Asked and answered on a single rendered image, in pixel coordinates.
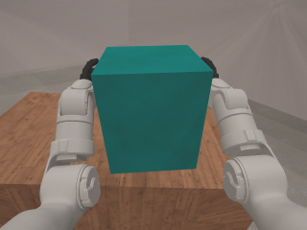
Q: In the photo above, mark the right robot upper arm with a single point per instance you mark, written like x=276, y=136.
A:
x=259, y=184

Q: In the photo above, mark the pedestal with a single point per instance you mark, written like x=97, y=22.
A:
x=192, y=199

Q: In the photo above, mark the carton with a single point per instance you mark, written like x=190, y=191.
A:
x=152, y=103

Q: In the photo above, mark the left robot upper arm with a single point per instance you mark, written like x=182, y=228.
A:
x=67, y=191

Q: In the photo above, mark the left robot forearm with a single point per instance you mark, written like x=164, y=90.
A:
x=74, y=130

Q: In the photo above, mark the right robot hand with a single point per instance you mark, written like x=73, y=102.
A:
x=211, y=65

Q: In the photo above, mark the right robot forearm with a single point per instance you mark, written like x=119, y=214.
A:
x=240, y=135

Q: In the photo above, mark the left robot hand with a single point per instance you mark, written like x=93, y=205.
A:
x=87, y=70

